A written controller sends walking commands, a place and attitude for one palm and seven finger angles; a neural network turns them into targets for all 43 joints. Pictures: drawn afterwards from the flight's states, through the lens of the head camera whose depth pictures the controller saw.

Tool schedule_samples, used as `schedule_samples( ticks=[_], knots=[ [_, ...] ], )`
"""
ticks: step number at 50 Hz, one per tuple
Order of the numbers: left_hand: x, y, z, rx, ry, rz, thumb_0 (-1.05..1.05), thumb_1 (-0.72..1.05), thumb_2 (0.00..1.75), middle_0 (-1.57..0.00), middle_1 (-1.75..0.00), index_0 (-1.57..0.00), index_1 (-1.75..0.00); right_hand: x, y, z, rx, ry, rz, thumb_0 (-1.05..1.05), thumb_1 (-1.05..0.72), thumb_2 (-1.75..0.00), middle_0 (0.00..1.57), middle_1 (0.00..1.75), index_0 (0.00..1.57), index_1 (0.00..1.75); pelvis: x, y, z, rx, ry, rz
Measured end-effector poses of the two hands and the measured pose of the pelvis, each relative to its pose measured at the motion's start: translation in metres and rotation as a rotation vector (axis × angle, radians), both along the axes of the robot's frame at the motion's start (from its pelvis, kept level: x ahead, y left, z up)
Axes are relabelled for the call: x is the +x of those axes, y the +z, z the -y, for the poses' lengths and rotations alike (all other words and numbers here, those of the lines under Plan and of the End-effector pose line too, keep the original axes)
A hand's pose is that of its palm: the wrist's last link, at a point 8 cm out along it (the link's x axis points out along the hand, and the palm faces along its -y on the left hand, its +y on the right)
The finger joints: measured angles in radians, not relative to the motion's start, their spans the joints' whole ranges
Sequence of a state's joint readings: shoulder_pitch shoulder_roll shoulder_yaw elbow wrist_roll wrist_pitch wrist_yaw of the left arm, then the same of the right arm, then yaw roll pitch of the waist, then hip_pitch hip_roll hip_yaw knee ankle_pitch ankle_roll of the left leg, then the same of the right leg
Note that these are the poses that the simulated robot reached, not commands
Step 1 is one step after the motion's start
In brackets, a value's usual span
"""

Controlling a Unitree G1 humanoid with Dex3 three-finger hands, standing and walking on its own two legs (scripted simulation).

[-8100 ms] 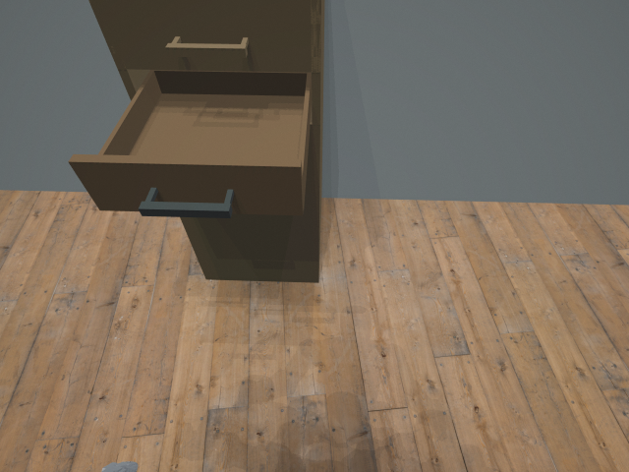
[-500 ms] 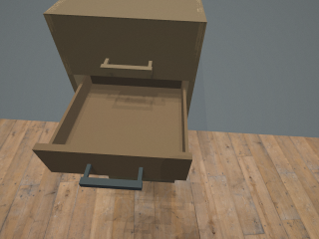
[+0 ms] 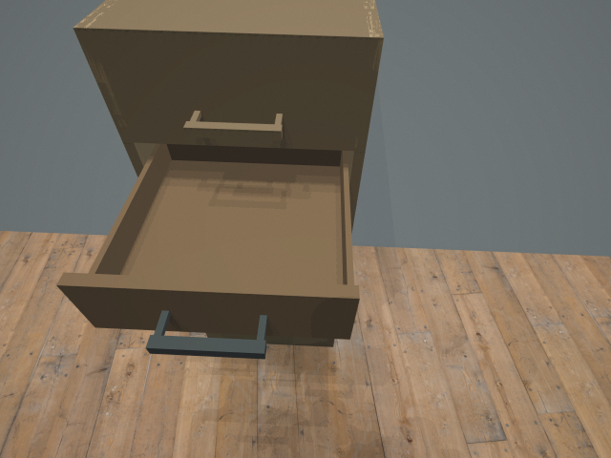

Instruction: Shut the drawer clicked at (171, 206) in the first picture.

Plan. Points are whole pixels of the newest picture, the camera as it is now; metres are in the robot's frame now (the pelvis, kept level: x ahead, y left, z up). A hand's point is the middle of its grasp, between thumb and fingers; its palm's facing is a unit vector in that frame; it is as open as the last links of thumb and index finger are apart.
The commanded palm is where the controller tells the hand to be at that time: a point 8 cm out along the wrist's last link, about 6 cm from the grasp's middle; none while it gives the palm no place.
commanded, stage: look again from close up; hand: left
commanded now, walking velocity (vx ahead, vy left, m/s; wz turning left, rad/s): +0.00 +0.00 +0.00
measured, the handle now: (210, 333) +0.27 +0.15 +0.01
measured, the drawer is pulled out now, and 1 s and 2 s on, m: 0.30 0.30 0.30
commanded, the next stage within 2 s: raise the hand and make a fist in 0.34 s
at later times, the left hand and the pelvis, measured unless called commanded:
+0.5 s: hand out of the picture +0.02 +0.16 -0.16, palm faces +0.12 -0.97 -0.22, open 7.3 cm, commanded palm +0.09 +0.19 -0.07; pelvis +0.00 -0.02 +0.00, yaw +0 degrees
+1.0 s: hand out of the picture +0.11 +0.13 -0.01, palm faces +0.08 -1.00 -0.05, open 5.3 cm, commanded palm +0.09 +0.19 -0.01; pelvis -0.03 -0.05 -0.08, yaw +5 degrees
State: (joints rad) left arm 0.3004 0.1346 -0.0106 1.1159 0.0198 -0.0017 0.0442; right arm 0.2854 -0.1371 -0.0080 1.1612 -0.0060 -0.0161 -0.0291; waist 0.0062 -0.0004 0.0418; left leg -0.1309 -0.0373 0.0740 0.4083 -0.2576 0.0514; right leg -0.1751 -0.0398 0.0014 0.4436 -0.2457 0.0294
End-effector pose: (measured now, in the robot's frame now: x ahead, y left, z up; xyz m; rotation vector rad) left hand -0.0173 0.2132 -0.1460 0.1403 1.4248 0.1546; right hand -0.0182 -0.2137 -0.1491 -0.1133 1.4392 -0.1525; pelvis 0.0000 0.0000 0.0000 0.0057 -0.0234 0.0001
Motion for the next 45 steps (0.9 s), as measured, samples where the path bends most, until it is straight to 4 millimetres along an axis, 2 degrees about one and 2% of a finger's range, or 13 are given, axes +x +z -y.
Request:
schedule_samples(
  ticks=[23,24,26,28,31,32,33,35,38,42,45],
  knots=[
    [0.001,0.001,0.016,0.005,-0.015,0.011,0.0,0.91,0.9,-0.2,-0.3,-0.2,-0.3,0.002,-0.001,0.016,0.004,-0.004,0.008,0.0,-0.91,-0.9,0.2,0.3,0.2,0.3,-0.004,0.0,0.017,-0.006,-0.004,-0.011],
    [0.009,0.005,0.014,0.013,0.031,0.054,0.01,0.92,0.9,-0.2,-0.3,-0.2,-0.3,0.006,0.001,0.018,-0.002,-0.002,0.042,0.0,-0.91,-0.9,0.2,0.3,0.2,0.3,-0.004,-0.001,0.017,-0.007,0.001,-0.011],
    [0.043,0.033,-0.001,0.083,0.079,0.291,0.03,0.95,0.89,-0.21,-0.31,-0.21,-0.3,0.021,0.008,0.027,-0.045,0.014,0.18,0.01,-0.92,-0.9,0.21,0.3,0.2,0.3,-0.004,-0.003,0.019,0.002,0.008,-0.014],
    [0.083,0.07,-0.006,0.127,0.091,0.556,0.04,0.96,0.89,-0.22,-0.32,-0.22,-0.32,0.042,0.013,0.038,-0.068,0.029,0.333,0.02,-0.92,-0.9,0.21,0.3,0.2,0.3,-0.004,-0.006,0.02,0.006,0.032,-0.018],
    [0.139,0.124,0.002,0.104,0.057,0.944,0.04,0.96,0.9,-0.24,-0.35,-0.25,-0.35,0.085,0.023,0.053,-0.095,0.079,0.545,0.02,-0.92,-0.9,0.21,0.3,0.2,0.3,-0.01,-0.013,0.02,0.0,0.056,-0.044],
    [0.153,0.138,0.008,0.074,0.037,1.063,0.03,0.95,0.9,-0.26,-0.37,-0.26,-0.36,0.1,0.028,0.058,-0.103,0.092,0.613,0.02,-0.92,-0.9,0.21,0.3,0.2,0.3,-0.011,-0.016,0.021,0.0,0.053,-0.06],
    [0.158,0.141,0.013,0.041,0.044,1.13,0.03,0.95,0.9,-0.27,-0.38,-0.26,-0.37,0.115,0.033,0.062,-0.109,0.104,0.678,0.02,-0.92,-0.9,0.2,0.3,0.2,0.3,-0.013,-0.02,0.023,0.001,0.047,-0.079],
    [0.152,0.127,0.018,-0.019,0.065,1.178,0.01,0.94,0.9,-0.3,-0.41,-0.24,-0.39,0.145,0.046,0.069,-0.122,0.131,0.794,0.02,-0.91,-0.9,0.2,0.3,0.2,0.3,-0.017,-0.031,0.026,0.005,0.034,-0.117],
    [0.129,0.115,0.032,-0.082,-0.025,1.26,0.01,0.93,0.9,-0.35,-0.47,-0.27,-0.44,0.185,0.063,0.074,-0.143,0.205,0.933,0.01,-0.91,-0.9,0.2,0.3,0.2,0.3,-0.021,-0.048,0.033,0.005,0.028,-0.159],
    [0.102,0.123,0.037,-0.06,-0.135,1.385,0.01,0.91,0.9,-0.43,-0.55,-0.37,-0.53,0.226,0.068,0.068,-0.139,0.285,1.042,0.01,-0.91,-0.9,0.2,0.3,0.2,0.3,-0.026,-0.071,0.04,-0.011,0.044,-0.189],
    [0.095,0.128,0.029,-0.023,-0.111,1.415,0.01,0.9,0.9,-0.49,-0.62,-0.46,-0.6,0.242,0.061,0.053,-0.099,0.31,1.061,0.01,-0.91,-0.9,0.2,0.3,0.2,0.3,-0.029,-0.079,0.044,-0.025,0.065,-0.195]
  ],
)
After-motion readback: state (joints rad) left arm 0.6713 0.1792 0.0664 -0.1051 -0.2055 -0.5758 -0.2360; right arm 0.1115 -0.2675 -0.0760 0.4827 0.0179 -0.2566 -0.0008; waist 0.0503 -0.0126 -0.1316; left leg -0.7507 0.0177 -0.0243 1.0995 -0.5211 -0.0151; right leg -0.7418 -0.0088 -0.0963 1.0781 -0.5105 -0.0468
